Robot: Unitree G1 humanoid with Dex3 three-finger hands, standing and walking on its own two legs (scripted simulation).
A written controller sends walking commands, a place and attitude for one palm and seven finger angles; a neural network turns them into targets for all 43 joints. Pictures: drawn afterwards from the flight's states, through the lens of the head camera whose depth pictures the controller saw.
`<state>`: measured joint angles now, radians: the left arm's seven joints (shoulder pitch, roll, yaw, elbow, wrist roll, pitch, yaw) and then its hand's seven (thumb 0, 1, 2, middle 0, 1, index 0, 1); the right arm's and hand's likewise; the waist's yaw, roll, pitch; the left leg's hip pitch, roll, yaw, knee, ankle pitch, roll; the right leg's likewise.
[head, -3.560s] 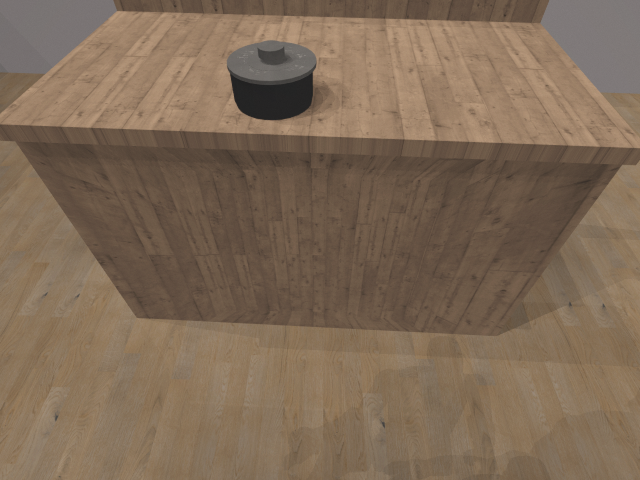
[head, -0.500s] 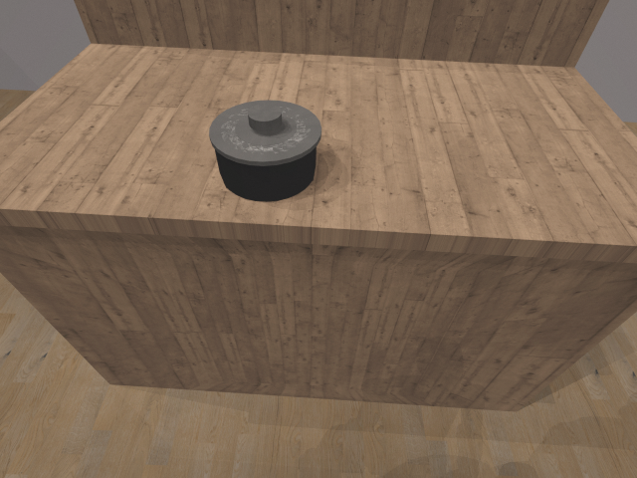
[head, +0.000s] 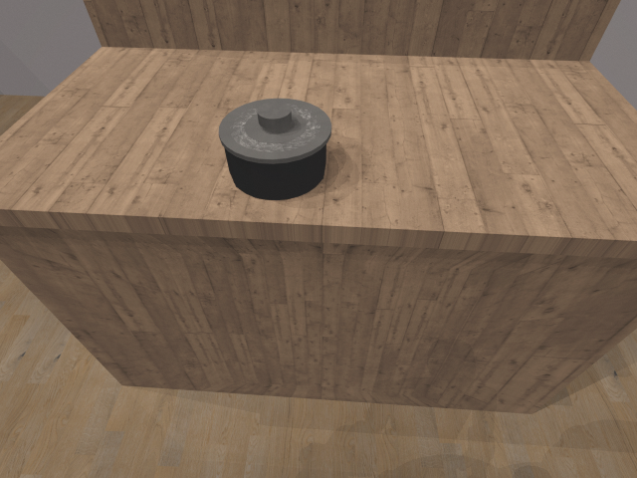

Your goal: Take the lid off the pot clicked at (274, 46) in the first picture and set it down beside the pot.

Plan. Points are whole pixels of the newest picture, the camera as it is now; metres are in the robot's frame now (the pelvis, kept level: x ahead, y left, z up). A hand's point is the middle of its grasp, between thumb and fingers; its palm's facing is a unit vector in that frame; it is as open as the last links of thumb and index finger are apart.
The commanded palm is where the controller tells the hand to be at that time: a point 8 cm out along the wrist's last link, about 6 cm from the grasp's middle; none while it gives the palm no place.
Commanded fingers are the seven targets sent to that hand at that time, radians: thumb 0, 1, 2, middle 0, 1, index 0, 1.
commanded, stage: look again from close up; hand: left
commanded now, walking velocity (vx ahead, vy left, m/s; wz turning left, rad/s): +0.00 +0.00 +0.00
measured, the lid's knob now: (274, 115) +0.60 +0.10 +0.16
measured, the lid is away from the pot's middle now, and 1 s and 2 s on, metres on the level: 0.00 0.00 0.00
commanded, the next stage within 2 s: shuffle to correct the standing spot in 0.50 s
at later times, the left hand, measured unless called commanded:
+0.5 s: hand out of the picture +0.00 +0.18 -0.17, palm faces +0.01 -0.98 -0.21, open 7.4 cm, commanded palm none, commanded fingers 0.00 0.90 0.90 -0.20 -0.30 -0.20 -0.30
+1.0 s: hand out of the picture +0.00 +0.16 -0.17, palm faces +0.00 -0.99 -0.17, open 7.4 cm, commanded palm none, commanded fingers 0.00 0.90 0.90 -0.20 -0.30 -0.20 -0.30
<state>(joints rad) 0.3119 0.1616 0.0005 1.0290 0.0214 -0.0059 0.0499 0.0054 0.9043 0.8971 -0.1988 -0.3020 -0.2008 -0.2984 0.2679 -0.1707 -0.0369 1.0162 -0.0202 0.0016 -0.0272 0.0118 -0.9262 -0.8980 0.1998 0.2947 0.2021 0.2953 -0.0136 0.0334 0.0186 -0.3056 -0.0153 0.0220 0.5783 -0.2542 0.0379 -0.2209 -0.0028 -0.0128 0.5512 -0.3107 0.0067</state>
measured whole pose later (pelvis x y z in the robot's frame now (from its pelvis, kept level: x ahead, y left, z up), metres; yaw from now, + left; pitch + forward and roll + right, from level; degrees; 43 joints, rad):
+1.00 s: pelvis +0.01 +0.00 +0.00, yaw -2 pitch +0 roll +1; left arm 0.37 0.14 0.04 1.06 0.03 0.00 0.01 0.01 0.91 0.90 -0.20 -0.30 -0.20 -0.30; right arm 0.36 -0.12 -0.04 1.08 -0.03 -0.02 -0.02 0.00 -0.91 -0.90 0.20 0.29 0.20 0.30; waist -0.01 -0.02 0.02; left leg -0.28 -0.03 0.06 0.54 -0.26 0.05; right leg -0.29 -0.02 -0.01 0.70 -0.43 -0.04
